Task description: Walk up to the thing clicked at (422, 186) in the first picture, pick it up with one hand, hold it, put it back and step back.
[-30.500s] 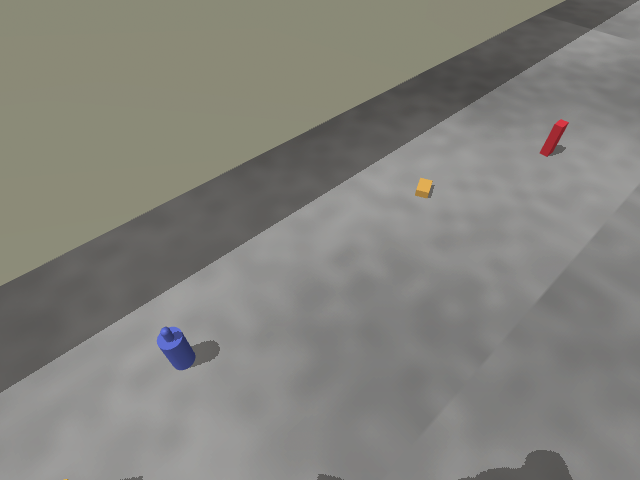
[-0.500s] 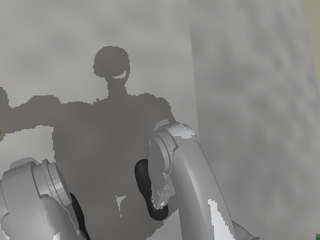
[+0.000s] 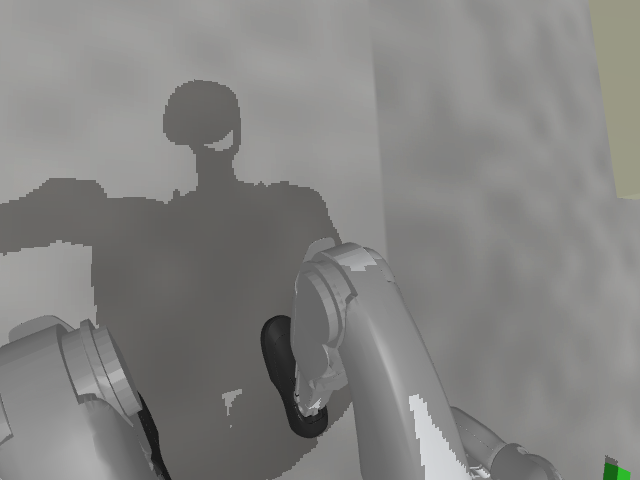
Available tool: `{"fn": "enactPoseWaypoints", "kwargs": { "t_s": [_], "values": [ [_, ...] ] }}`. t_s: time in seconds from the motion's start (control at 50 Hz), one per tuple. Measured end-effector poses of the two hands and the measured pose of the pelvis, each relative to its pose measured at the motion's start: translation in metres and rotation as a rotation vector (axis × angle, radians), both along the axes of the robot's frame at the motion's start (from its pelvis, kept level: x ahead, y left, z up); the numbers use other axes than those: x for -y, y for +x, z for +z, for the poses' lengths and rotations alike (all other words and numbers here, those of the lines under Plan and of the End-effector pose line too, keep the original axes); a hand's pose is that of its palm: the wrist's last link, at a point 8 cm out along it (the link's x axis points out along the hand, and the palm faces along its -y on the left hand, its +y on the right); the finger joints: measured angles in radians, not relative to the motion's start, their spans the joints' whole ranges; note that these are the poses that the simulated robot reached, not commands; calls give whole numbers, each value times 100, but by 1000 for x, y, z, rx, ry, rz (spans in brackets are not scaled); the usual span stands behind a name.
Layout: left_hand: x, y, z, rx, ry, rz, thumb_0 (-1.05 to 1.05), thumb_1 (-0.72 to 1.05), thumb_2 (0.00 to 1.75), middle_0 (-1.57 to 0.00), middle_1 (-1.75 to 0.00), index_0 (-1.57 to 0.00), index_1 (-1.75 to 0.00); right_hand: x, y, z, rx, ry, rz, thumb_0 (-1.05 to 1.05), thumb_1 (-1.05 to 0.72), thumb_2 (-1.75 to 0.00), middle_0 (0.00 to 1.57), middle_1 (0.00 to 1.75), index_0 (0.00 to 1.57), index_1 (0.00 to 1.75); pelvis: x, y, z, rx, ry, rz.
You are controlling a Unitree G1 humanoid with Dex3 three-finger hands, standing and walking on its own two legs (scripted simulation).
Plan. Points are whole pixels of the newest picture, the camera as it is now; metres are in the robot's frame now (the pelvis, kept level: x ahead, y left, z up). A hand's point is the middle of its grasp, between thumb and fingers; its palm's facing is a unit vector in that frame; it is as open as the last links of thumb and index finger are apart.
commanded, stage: close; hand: left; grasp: from above
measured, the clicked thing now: out of the picture +0.41 +0.33 -0.28
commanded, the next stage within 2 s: settle in 1.56 s
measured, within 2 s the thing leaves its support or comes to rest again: leaves its support in 2.00 s
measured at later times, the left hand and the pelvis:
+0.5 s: hand out of the picture +0.41 +0.34 -0.25, palm faces -0.40 -0.17 -0.90, open 13.7 cm; pelvis -0.01 +0.00 +0.00, yaw -1 degrees
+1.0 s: hand out of the picture +0.40 +0.34 -0.25, palm faces -0.42 -0.18 -0.89, open 12.0 cm; pelvis -0.01 +0.00 +0.01, yaw -1 degrees
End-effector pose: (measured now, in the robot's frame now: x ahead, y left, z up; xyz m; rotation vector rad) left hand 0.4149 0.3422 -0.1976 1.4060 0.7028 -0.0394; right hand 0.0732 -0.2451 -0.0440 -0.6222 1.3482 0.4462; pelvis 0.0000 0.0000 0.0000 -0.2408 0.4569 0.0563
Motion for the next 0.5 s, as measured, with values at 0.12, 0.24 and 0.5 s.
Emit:
{"fn": "enactPoseWaypoints", "kwargs": {
  "t_s": [0.12,0.24,0.5],
  "values": [
    [5,-6,-1,-13,-20,-43,0,-53,98,-10,-101,-9,-101,-8,-9,-6,-37,33,4,1,-91,-90,20,30,19,30,2,1,1,9,0,-4],
    [6,-6,6,43,-10,-70,0,-50,98,-11,-101,-10,-100,-9,-12,-5,-25,28,16,1,-90,-90,20,30,20,30,1,-3,1,27,-4,-12],
    [4,-3,7,35,7,-52,0,-45,89,-15,-98,-17,-95,-2,-15,14,14,-36,9,1,-90,-89,20,30,20,30,-2,-7,4,27,-15,-11]
  ]
}}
